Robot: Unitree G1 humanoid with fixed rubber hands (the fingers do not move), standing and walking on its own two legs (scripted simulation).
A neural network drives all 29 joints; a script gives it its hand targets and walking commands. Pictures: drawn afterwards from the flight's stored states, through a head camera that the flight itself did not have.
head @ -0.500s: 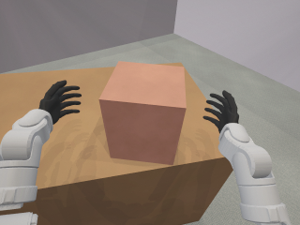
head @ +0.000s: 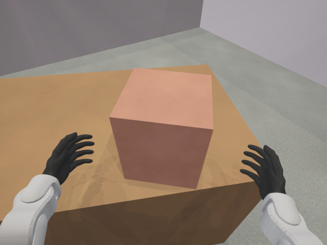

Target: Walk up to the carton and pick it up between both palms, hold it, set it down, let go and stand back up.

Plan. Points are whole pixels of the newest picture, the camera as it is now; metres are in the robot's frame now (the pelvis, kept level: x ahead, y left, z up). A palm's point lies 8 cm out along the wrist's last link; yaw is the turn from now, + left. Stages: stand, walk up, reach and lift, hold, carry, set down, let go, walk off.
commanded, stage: set down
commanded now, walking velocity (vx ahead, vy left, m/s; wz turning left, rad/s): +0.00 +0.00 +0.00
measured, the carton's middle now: (165, 129) +0.41 +0.03 +0.07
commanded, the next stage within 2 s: let go in 1.74 s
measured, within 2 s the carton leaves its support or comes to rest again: neither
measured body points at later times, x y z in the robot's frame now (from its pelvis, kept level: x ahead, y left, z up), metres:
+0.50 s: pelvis +0.01 +0.01 +0.00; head +0.02 +0.03 +0.45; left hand +0.19 +0.28 +0.07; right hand +0.18 -0.17 +0.06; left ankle +0.01 +0.12 -0.75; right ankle +0.00 -0.13 -0.75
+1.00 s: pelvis +0.00 -0.01 +0.00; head +0.00 +0.00 +0.45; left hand +0.18 +0.25 +0.01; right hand +0.19 -0.20 +0.00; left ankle +0.01 +0.12 -0.75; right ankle +0.00 -0.13 -0.75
